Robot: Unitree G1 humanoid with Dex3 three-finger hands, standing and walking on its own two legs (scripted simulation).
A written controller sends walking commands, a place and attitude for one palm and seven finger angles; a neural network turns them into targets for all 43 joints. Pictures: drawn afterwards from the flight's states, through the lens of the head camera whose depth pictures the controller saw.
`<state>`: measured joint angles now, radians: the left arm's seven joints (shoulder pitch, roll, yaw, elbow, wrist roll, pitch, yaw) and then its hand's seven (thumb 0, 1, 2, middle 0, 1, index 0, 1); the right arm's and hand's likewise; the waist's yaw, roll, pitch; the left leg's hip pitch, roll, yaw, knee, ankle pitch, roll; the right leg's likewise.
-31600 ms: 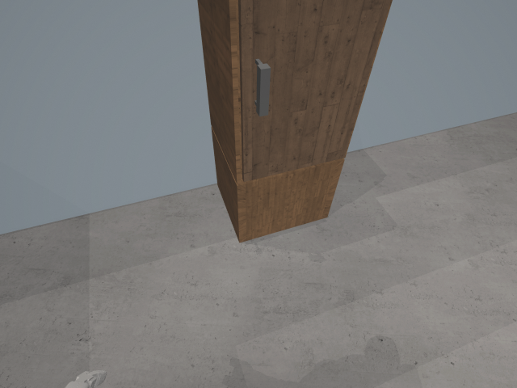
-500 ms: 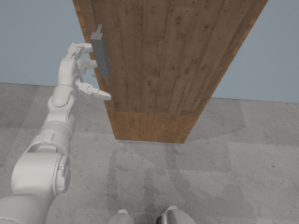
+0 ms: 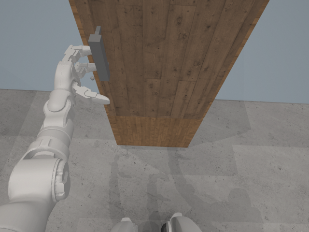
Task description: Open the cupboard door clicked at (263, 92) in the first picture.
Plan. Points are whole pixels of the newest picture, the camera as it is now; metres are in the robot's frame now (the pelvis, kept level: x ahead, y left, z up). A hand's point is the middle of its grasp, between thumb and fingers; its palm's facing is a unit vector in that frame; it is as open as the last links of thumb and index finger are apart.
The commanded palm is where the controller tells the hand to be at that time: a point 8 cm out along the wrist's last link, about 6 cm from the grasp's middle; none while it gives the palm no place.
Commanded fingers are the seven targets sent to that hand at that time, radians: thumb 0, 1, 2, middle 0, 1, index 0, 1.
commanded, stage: move the hooked fingers beside the handle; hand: left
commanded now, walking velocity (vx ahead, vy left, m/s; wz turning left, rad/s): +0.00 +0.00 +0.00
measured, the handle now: (102, 54) +0.57 +0.13 +0.09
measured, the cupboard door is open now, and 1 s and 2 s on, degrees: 0 0 0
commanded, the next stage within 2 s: slide the fingers in behind the handle in 1.94 s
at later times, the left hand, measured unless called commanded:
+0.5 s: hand (87, 76) +0.49 +0.16 +0.09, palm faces -0.08 -1.00 -0.02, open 14.0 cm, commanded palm +0.46 +0.21 +0.09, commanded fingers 0.00 -0.50 0.30 -0.30 -1.20 -0.30 -1.20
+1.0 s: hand (77, 76) +0.49 +0.18 +0.09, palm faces -0.08 -1.00 +0.00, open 14.0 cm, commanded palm +0.47 +0.24 +0.09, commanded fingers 0.00 -0.50 0.30 -0.30 -1.20 -0.30 -1.20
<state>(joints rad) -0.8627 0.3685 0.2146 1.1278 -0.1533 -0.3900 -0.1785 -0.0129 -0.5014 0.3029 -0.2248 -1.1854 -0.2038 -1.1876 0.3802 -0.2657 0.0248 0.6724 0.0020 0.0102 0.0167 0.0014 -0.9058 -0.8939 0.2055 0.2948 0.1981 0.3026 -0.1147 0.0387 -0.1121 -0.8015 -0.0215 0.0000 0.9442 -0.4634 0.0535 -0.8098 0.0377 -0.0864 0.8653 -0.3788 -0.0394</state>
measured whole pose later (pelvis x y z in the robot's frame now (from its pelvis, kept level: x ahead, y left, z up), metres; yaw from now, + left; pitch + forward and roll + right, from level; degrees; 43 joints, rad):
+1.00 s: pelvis -0.01 +0.00 +0.00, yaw -2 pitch +19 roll -3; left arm -0.86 0.51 0.37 1.14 -0.14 -0.36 -0.33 -0.01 -0.50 0.30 -0.30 -1.20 -0.30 -1.20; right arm 0.38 -0.29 0.05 0.62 0.01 0.03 -0.02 0.00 -0.91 -0.89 0.21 0.29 0.20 0.30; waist -0.15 0.02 -0.11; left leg -0.82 0.00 0.02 0.96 -0.46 0.06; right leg -0.84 0.06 -0.06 0.87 -0.36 -0.04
